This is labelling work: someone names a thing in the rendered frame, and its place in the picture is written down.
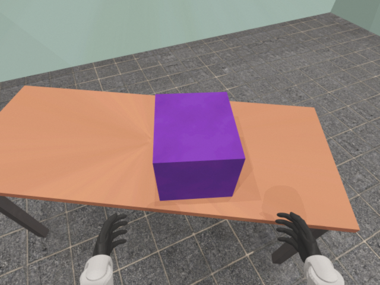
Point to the table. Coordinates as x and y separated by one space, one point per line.
96 148

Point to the carton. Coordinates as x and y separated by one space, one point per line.
197 152

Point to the left robot forearm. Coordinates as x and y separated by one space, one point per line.
98 270

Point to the right robot forearm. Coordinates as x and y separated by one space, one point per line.
319 270

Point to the left robot hand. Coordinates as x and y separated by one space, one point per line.
104 244

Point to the right robot hand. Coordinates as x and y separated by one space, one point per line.
303 240

